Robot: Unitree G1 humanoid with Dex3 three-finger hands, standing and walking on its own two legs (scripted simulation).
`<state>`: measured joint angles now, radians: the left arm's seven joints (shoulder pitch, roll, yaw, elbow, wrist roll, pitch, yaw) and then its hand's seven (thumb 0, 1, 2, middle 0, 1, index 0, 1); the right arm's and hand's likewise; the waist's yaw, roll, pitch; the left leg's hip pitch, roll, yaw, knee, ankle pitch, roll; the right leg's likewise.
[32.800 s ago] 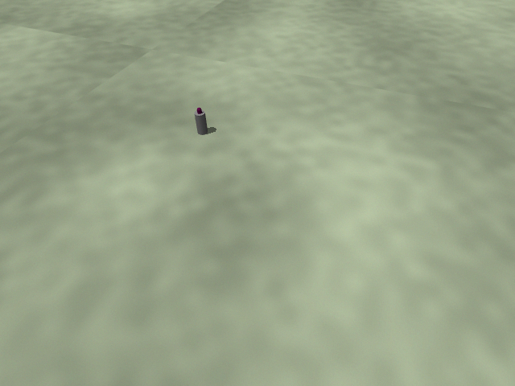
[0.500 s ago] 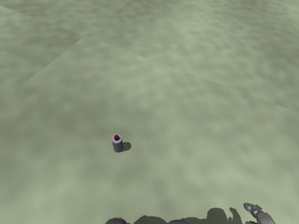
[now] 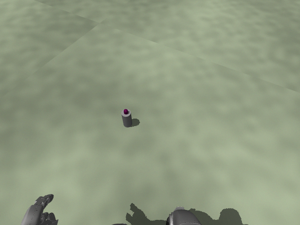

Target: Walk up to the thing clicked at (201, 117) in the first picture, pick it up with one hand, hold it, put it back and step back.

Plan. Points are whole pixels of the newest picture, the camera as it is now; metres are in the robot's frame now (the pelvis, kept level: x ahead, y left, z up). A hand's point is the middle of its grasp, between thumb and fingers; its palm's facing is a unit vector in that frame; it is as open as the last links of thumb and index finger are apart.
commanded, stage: step back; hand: left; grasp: from the side
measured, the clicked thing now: (126, 117) +0.84 +0.18 -0.66
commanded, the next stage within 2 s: stand in 1.54 s
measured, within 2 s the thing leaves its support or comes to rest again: neither
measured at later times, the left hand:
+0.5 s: hand out of the picture -0.11 +0.23 -0.11, palm faces -0.03 -0.88 -0.47, open 7.4 cm
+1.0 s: hand out of the picture -0.20 +0.23 -0.13, palm faces +0.06 -0.91 -0.41, open 7.4 cm
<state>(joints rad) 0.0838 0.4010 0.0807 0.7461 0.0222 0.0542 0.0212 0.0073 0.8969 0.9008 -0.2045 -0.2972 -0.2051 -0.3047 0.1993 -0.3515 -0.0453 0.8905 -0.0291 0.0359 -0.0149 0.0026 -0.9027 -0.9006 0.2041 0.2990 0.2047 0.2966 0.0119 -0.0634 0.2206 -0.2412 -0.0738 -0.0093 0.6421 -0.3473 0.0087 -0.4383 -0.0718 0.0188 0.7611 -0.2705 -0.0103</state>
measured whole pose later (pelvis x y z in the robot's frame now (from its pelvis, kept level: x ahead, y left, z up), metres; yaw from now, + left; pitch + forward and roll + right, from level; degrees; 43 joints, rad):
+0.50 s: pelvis -0.17 -0.04 +0.01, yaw -2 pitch -1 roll +2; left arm 0.24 0.35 0.06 0.90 0.04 0.02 0.02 0.01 0.90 0.90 -0.21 -0.30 -0.21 -0.31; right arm 0.13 -0.42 -0.05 0.85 -0.01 0.07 -0.01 0.00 -0.90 -0.90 0.20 0.30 0.20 0.30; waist 0.04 0.05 0.12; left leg -0.50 -0.10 -0.16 1.15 -0.46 0.00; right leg -0.30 -0.02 0.03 0.65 -0.33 -0.02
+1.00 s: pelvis -0.21 -0.05 +0.01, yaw +1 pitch -3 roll -1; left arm 0.30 0.36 0.08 0.99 0.05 -0.05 -0.01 0.01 0.90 0.90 -0.20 -0.30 -0.20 -0.30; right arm 0.20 -0.39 -0.07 0.97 -0.04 0.04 0.02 0.00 -0.90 -0.90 0.21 0.30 0.21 0.30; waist 0.04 0.05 0.04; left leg -0.35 -0.02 -0.09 0.89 -0.49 0.03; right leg -0.24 0.03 -0.05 0.60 -0.31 -0.05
